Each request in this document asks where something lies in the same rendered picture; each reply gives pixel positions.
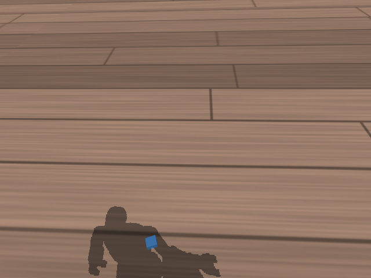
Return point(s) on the small box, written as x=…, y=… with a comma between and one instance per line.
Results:
x=151, y=242

